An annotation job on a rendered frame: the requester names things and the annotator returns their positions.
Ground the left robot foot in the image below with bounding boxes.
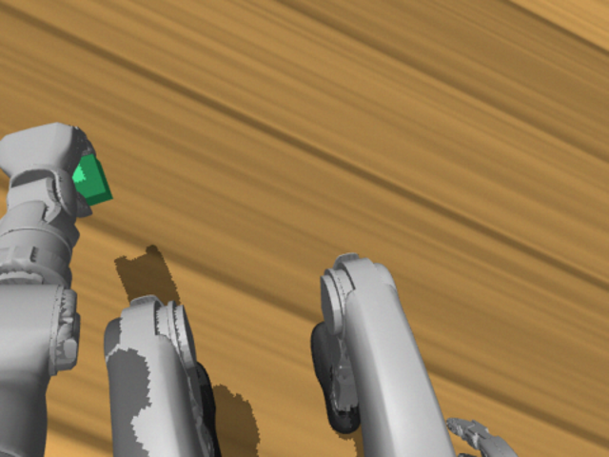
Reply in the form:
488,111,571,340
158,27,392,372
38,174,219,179
196,362,222,457

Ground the right robot hand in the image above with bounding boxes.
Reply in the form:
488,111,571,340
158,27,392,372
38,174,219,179
446,418,519,457

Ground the left robot hand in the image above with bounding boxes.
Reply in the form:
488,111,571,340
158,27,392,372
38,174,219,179
0,122,96,218

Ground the right robot foot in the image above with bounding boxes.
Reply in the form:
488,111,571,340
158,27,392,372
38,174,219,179
310,322,361,434

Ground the left robot arm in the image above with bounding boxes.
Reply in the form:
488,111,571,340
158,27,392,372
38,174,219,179
0,164,81,457

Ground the small box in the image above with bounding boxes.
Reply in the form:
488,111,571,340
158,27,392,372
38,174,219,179
72,154,113,206

